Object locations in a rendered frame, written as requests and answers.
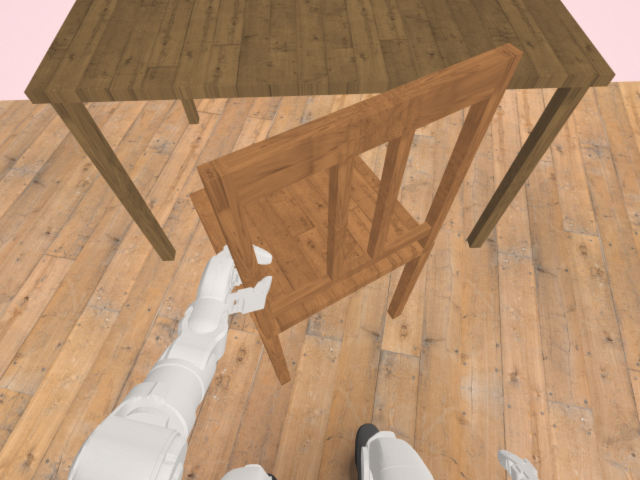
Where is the robot left hand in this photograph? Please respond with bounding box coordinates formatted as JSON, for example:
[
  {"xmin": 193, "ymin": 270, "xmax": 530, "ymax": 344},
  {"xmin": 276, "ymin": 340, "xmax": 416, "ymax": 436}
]
[{"xmin": 196, "ymin": 244, "xmax": 272, "ymax": 315}]

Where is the robot right thigh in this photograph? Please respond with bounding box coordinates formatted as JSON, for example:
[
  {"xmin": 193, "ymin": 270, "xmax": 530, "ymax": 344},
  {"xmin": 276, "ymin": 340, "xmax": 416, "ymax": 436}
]
[{"xmin": 361, "ymin": 437, "xmax": 434, "ymax": 480}]

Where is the robot right hand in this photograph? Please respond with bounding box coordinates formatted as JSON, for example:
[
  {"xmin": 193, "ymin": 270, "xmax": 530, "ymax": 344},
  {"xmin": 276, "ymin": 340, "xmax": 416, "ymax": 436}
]
[{"xmin": 498, "ymin": 450, "xmax": 539, "ymax": 480}]

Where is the robot left upper arm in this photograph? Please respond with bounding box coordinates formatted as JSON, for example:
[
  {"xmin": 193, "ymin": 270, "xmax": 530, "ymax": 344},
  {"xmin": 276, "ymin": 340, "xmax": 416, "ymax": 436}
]
[{"xmin": 72, "ymin": 416, "xmax": 188, "ymax": 480}]

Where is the table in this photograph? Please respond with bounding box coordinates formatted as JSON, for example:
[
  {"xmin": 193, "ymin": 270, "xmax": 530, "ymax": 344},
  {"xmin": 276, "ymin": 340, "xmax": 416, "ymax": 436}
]
[{"xmin": 24, "ymin": 0, "xmax": 616, "ymax": 261}]

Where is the robot left forearm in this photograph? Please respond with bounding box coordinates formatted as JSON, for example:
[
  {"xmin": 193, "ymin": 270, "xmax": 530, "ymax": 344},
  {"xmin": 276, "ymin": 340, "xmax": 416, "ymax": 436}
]
[{"xmin": 67, "ymin": 298, "xmax": 229, "ymax": 480}]

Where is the robot left shin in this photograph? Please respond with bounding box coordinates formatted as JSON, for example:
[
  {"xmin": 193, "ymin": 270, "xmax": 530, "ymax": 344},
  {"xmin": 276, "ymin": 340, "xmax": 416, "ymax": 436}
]
[{"xmin": 244, "ymin": 464, "xmax": 267, "ymax": 474}]

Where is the chair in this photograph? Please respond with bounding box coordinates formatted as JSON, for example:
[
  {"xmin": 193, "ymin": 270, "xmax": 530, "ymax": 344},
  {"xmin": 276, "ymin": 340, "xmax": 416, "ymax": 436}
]
[{"xmin": 189, "ymin": 43, "xmax": 523, "ymax": 385}]

